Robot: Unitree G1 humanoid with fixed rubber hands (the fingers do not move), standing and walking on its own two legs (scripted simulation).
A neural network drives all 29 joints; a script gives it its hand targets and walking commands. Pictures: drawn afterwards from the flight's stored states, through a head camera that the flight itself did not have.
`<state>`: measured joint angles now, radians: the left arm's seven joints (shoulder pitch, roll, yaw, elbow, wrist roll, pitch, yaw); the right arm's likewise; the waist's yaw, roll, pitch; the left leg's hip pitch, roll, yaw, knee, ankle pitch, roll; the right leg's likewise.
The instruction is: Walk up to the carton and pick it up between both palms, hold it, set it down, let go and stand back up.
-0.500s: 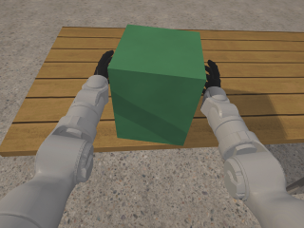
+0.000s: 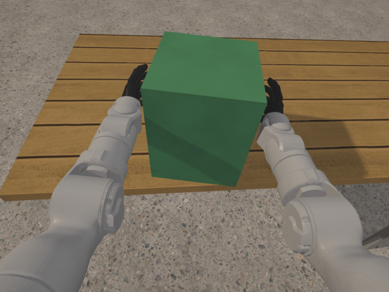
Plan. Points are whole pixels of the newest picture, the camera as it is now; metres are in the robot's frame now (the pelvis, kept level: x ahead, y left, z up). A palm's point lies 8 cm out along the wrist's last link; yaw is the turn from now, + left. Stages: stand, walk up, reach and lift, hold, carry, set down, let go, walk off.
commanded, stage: reach and lift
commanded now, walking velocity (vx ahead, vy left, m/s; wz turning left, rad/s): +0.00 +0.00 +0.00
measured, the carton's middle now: (201, 112) +0.46 -0.04 +0.12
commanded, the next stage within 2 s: none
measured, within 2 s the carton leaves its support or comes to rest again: leaves its support in 1.18 s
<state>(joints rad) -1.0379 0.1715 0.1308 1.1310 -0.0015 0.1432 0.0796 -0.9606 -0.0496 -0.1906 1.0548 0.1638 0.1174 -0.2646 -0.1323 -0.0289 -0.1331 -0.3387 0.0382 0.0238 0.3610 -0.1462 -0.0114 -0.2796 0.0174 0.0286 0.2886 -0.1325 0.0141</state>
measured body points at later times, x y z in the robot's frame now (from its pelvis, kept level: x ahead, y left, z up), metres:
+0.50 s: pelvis +0.02 +0.00 +0.00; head +0.01 +0.02 +0.45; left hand +0.46 +0.11 +0.16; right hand +0.40 -0.18 +0.14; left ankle +0.02 +0.12 -0.75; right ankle +0.00 -0.13 -0.75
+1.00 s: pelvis +0.02 +0.00 +0.00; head +0.02 +0.03 +0.45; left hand +0.46 +0.11 +0.15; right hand +0.41 -0.18 +0.14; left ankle +0.02 +0.12 -0.75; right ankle +0.00 -0.12 -0.75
